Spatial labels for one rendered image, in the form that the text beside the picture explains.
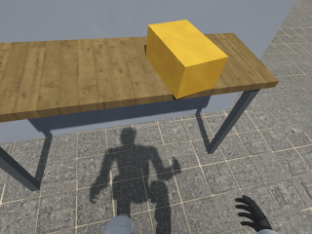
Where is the left robot thigh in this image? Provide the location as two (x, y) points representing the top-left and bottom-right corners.
(101, 215), (135, 234)

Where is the right robot hand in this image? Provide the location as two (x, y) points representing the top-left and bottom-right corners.
(235, 195), (273, 232)

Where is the table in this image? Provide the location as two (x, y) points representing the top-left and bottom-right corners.
(0, 32), (279, 191)

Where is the carton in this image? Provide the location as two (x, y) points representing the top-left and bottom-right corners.
(145, 19), (228, 99)

